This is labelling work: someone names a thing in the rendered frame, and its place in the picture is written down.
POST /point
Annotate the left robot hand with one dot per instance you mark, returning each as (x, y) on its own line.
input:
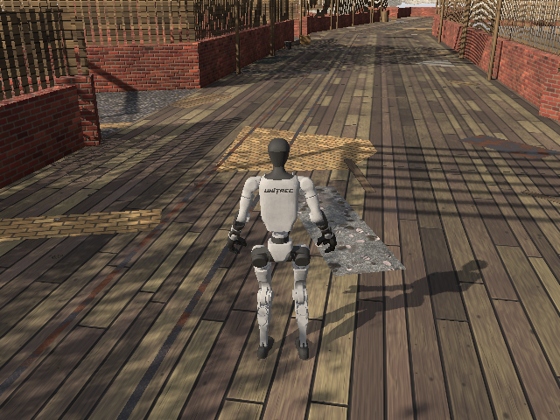
(230, 244)

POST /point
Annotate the robot left upper arm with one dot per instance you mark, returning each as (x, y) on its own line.
(251, 185)

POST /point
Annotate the robot left shin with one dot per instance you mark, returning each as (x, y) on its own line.
(263, 317)

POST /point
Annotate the right robot foot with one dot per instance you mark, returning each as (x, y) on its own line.
(303, 352)

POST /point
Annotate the right robot hand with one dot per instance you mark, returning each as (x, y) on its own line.
(331, 241)

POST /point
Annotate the robot right forearm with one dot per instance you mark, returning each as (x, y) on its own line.
(324, 227)

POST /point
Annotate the robot left forearm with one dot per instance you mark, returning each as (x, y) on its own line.
(236, 228)

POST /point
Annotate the robot right upper arm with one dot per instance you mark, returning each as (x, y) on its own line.
(306, 184)

